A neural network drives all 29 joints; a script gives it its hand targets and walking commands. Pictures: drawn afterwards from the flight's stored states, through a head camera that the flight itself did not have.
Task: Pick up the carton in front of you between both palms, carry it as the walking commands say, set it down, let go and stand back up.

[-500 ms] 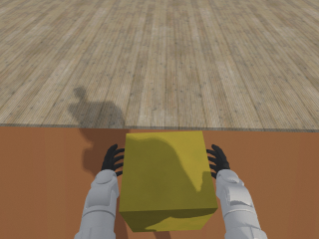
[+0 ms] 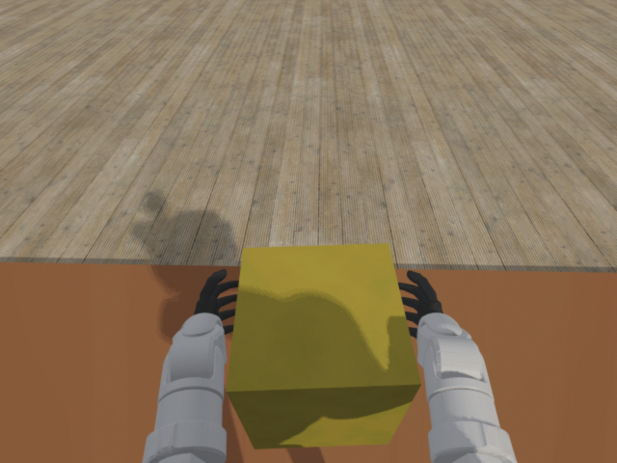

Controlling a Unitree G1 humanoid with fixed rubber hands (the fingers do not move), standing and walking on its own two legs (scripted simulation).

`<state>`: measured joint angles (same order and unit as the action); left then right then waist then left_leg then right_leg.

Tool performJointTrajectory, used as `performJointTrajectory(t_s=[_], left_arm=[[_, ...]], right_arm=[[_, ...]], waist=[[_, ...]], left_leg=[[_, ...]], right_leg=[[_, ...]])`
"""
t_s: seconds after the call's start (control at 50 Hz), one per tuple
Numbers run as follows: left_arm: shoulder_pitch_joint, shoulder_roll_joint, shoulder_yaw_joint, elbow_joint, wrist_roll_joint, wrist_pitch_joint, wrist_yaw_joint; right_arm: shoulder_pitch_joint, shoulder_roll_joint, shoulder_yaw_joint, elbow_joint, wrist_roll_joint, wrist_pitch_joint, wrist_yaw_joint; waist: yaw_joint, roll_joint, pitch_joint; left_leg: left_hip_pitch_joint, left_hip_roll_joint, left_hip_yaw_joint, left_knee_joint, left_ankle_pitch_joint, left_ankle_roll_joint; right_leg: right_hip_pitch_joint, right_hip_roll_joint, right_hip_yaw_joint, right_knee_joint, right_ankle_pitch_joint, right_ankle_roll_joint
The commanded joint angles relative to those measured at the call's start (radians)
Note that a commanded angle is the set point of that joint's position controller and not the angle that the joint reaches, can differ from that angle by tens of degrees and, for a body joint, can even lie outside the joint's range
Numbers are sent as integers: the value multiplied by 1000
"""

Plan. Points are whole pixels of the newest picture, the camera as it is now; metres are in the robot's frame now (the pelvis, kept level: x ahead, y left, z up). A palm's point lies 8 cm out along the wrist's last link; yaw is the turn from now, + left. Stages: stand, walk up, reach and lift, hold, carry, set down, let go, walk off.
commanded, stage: reach and lift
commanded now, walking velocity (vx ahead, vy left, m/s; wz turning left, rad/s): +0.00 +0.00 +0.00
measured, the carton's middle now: (318, 350) +0.30 +0.00 -0.04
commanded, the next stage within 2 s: hold in 0.64 s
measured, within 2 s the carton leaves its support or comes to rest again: neither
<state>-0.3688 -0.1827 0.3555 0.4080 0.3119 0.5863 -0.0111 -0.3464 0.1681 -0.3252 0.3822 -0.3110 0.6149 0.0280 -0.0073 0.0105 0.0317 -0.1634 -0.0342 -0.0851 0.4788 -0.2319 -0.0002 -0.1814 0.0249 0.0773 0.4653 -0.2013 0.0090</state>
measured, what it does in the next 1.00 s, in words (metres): stands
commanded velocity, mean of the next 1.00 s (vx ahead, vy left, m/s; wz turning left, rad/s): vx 0.00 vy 0.00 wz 0.00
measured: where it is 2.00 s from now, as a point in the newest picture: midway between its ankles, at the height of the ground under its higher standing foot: outside the picture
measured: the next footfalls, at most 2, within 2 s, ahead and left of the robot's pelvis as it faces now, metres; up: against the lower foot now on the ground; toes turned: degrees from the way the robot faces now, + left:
none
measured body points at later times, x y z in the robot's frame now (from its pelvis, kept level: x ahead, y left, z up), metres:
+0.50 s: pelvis +0.02 +0.00 +0.01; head -0.01 -0.01 +0.46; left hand +0.33 +0.15 +0.04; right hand +0.32 -0.15 +0.03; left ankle +0.02 +0.12 -0.74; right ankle +0.04 -0.13 -0.74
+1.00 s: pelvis +0.01 +0.00 +0.01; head -0.03 +0.00 +0.45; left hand +0.31 +0.15 +0.05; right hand +0.31 -0.15 +0.05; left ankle +0.02 +0.12 -0.74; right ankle +0.04 -0.13 -0.74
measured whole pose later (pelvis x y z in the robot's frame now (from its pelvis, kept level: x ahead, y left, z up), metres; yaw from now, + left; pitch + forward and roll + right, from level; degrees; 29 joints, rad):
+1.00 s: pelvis +0.01 +0.00 +0.01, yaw +0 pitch -8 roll +0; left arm -0.29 -0.16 0.25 0.24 0.28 0.75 -0.01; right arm -0.27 0.15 -0.22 0.22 -0.27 0.77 0.02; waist 0.00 0.01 0.03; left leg -0.02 -0.03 -0.09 0.37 -0.20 0.00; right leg -0.04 0.02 0.08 0.36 -0.17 0.01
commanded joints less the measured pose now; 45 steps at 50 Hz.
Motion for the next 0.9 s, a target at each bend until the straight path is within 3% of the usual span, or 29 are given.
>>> performJointTrajectory(t_s=[0.0,0.38,0.6,0.7,0.88], left_arm=[[-491,-943,-541,62,-199,1,-237],[-324,-894,-603,-84,-238,45,-234],[-306,-895,-620,-127,-254,75,-226],[-293,-903,-682,-211,-292,104,-215],[-330,-858,-628,-178,-266,154,-215]], right_arm=[[-549,923,544,14,210,-25,224],[-369,911,602,-123,254,22,200],[-356,884,614,-173,264,48,201],[-360,889,688,-259,306,74,201],[-383,841,617,-215,269,120,199]], waist=[[2,-9,-250],[2,-13,-267],[0,-5,-242],[9,-1,-286],[3,1,-153]], left_leg=[[-2,-43,11,-115,17,8],[92,-61,6,-146,243,-2],[107,-56,-1,-160,249,-7],[154,-52,-8,-168,313,-13],[100,-45,6,-192,118,-6]], right_leg=[[124,57,-16,-80,18,-16],[215,59,2,-123,255,1],[215,64,-1,-132,239,-1],[243,67,-1,-140,279,2],[192,61,-9,-160,96,-10]])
